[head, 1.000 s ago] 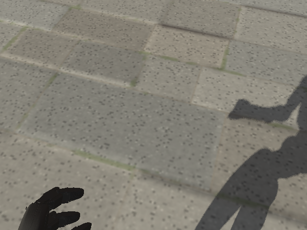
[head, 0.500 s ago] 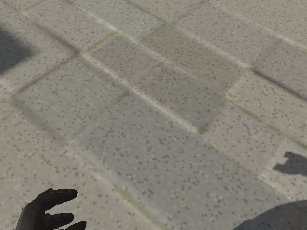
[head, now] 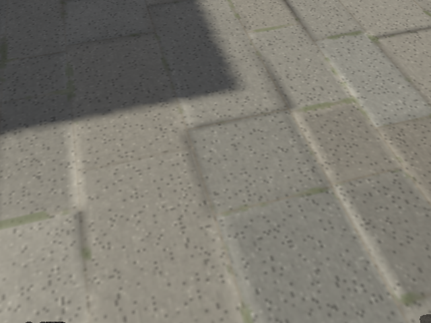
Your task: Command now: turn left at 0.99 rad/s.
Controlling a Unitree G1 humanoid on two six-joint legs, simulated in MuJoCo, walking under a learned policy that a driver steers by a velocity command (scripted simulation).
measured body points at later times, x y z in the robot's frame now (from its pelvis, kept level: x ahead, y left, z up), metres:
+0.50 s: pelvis +0.01 +0.00 +0.01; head +0.06 +0.01 +0.45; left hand +0.16 +0.29 -0.11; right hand +0.15 -0.28 -0.08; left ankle -0.01 +0.13 -0.73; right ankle +0.00 -0.12 -0.67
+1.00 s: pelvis +0.10 -0.07 +0.02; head +0.10 -0.08 +0.47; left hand +0.30 +0.15 -0.08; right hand +0.11 -0.38 -0.09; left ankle +0.28 +0.05 -0.65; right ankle +0.00 -0.13 -0.73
